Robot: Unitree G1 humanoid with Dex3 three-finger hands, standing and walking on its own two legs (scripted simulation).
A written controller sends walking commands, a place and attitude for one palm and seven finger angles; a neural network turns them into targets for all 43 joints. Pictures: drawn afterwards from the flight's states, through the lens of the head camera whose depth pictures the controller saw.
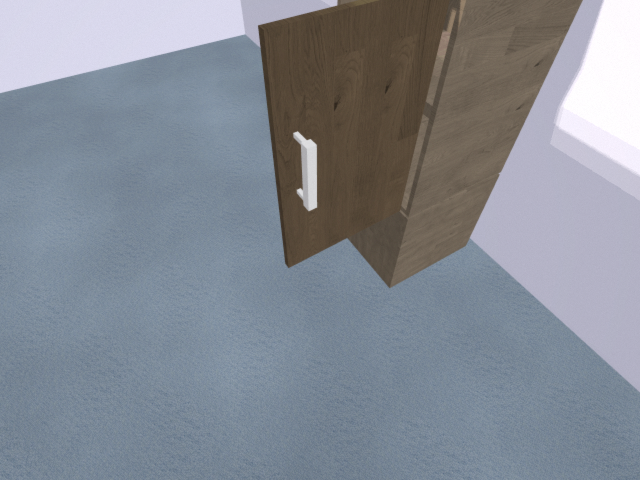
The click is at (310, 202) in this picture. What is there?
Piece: cupboard door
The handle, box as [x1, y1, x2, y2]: [293, 131, 316, 210]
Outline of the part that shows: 297,131 293,133 293,137 301,145 303,189 298,189 297,193 303,200 303,204 308,210 316,207 316,145 310,139 306,140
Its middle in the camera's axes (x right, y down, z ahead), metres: -0.03 -0.13 +0.76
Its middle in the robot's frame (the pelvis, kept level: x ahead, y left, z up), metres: +0.65 +0.07 -0.03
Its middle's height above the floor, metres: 0.75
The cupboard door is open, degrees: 92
